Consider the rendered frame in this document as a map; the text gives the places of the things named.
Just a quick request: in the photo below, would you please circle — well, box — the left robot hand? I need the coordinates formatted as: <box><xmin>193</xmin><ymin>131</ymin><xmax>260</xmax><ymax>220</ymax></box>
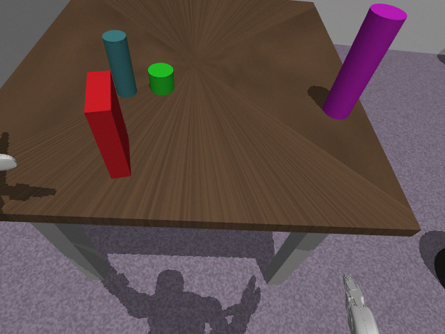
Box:
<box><xmin>0</xmin><ymin>154</ymin><xmax>17</xmax><ymax>171</ymax></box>

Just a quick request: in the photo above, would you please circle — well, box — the table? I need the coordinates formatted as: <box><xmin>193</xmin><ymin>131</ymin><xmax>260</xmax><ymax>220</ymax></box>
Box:
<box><xmin>0</xmin><ymin>0</ymin><xmax>421</xmax><ymax>285</ymax></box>

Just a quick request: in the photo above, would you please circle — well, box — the right robot hand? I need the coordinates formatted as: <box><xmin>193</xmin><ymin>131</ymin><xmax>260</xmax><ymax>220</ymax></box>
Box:
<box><xmin>343</xmin><ymin>274</ymin><xmax>380</xmax><ymax>334</ymax></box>

